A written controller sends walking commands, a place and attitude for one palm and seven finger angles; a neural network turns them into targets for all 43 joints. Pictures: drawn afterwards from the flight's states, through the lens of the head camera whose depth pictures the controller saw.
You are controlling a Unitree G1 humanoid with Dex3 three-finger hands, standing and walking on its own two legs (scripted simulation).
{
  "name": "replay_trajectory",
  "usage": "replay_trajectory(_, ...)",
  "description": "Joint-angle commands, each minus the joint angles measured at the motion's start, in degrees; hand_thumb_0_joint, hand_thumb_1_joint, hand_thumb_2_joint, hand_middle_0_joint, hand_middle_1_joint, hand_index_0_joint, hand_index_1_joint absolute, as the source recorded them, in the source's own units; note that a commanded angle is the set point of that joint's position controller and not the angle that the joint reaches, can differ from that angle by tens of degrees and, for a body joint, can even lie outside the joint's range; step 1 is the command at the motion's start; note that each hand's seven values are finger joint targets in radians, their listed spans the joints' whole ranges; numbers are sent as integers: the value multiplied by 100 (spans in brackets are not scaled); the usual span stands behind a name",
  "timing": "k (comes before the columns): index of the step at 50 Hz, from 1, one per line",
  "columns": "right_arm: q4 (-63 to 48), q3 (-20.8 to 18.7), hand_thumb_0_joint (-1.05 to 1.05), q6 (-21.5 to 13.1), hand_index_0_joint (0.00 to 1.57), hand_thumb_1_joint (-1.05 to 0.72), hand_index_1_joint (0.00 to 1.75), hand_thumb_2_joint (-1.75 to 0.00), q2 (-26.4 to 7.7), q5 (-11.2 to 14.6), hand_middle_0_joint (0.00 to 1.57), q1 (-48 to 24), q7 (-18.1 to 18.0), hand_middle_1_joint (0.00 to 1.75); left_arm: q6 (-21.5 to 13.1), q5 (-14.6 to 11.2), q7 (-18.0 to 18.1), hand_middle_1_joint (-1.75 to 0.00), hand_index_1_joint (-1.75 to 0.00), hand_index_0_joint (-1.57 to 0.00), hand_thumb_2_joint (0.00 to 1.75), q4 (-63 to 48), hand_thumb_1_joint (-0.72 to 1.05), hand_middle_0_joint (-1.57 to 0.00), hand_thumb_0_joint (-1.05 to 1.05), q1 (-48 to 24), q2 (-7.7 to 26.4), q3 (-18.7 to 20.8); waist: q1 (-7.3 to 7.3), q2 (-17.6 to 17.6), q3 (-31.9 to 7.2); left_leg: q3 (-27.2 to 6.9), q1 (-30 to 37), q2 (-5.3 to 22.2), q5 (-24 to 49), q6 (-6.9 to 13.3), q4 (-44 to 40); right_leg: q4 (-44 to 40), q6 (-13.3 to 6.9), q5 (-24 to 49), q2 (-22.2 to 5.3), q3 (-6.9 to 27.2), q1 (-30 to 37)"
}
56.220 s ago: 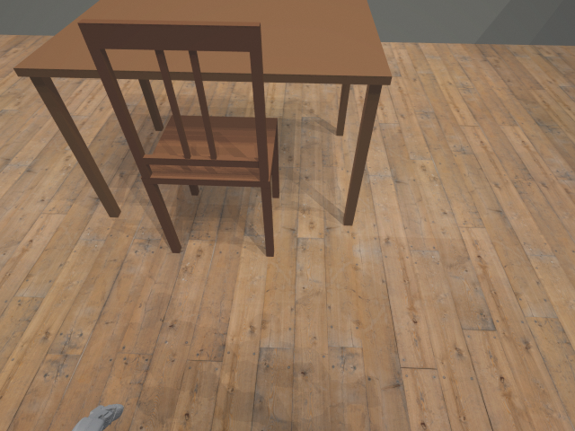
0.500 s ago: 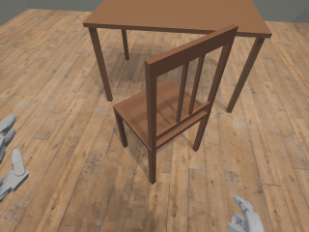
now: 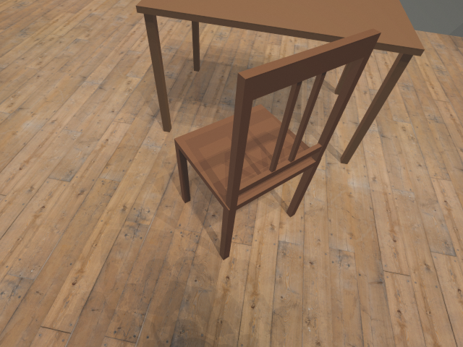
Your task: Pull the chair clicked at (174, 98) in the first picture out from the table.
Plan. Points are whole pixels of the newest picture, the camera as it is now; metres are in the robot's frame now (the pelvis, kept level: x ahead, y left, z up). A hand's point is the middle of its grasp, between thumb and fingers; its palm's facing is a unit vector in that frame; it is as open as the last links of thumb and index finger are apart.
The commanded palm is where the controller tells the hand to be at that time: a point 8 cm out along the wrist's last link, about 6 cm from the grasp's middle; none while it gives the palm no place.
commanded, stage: let the arm hang, fingers relaxed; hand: left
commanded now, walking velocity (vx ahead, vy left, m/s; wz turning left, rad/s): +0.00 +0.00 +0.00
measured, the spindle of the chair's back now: (283, 132) +0.68 -0.11 -0.07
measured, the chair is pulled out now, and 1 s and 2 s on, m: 0.45 0.45 0.45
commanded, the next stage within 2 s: look to check the result in 0.68 s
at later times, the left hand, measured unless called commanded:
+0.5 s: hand out of the picture +0.01 +0.17 -0.17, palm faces -0.02 -0.98 -0.19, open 7.3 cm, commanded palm none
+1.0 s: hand out of the picture +0.01 +0.15 -0.17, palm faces -0.01 -0.98 -0.17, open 7.3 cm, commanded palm none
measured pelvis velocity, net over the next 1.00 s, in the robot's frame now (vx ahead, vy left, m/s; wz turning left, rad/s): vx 0.02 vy -0.01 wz -0.02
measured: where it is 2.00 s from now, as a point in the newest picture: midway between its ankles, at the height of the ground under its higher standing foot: outside the picture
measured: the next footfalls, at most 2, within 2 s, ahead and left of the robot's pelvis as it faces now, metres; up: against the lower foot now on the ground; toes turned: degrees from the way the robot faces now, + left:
none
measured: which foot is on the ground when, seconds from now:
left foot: down 0.00-1.00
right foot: down 0.00-1.00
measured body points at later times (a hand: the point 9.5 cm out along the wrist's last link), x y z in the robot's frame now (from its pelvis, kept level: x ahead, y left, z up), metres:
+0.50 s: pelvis +0.00 +0.00 +0.00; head +0.01 +0.00 +0.45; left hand +0.01 +0.22 -0.15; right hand -0.01 -0.22 -0.16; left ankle +0.02 +0.09 -0.74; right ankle -0.02 -0.12 -0.74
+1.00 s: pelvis +0.02 -0.01 +0.00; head +0.04 -0.01 +0.45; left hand +0.01 +0.20 -0.16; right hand -0.01 -0.22 -0.16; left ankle +0.02 +0.09 -0.74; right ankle -0.02 -0.12 -0.74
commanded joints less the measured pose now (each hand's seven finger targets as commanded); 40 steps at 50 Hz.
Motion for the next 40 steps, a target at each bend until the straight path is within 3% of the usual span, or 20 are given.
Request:
replay_trajectory(1, -235, -182, 0, -164, 20, -90, 30, -90, -737, 15, 20, 23, -57, 30, -179, -8, 58, -30, -30, -20, 90, 2, 90, -20, 0, 56, 495, 60, -13, 629, -248, -856, 184, 656, 142, 129, -856, -493, -202, 208, -480, 517, -18)
replay_trajectory(8, 106, -182, 0, -174, 20, -90, 30, -90, -690, 11, 20, 284, -72, 30, -193, -2, 89, -30, -30, -20, 90, 464, 90, -20, 0, 142, 362, -13, -29, 51, -72, -839, 346, 663, 130, 143, -1000, -564, -177, 174, -499, 512, -172)
replay_trajectory(15, 298, -175, 0, -176, 20, -90, 30, -90, -560, 5, 20, 338, -70, 30, -196, 4, 114, -30, -30, -20, 90, 614, 90, -20, 0, 193, 306, -14, -26, 83, 99, -758, 269, 619, -18, 124, -1068, -579, -168, 56, -507, 563, -261)
replay_trajectory(22, 442, -154, 0, -228, 20, -90, 30, -90, -429, 13, 20, 386, -96, 30, -230, -5, 135, -30, -30, -20, 90, 659, 90, -20, 0, 202, 222, 1, -25, 74, 2, -638, 469, 585, 688, 111, -902, -563, -157, 445, -555, 602, -174)
replay_trajectory(28, 528, -152, 0, -225, 20, -90, 30, -90, -350, 9, 20, 394, -117, 30, -224, -14, 142, -30, -30, -20, 90, 701, 90, -20, 0, 238, 153, 0, -20, 288, 102, -603, 496, 589, 737, 99, -882, -590, -170, 469, -549, 608, -194)
replay_trajectory(32, 552, -158, 0, -229, 20, -90, 30, -90, -331, 18, 20, 433, -126, 30, -240, -19, 145, -30, -30, -20, 90, 713, 90, -20, 0, 269, 154, 2, -27, 206, -34, -570, 575, 588, 876, 86, -809, -624, -169, 585, -569, 626, -93)
replay_trajectory(40, 602, -160, 0, -226, 20, -90, 30, -90, -303, 29, 20, 461, -143, 30, -239, -24, 159, -30, -30, -20, 90, 738, 90, -20, 0, 289, 109, -4, -38, 153, 55, -534, 603, 599, 935, 71, -765, -630, -167, 641, -563, 632, -123)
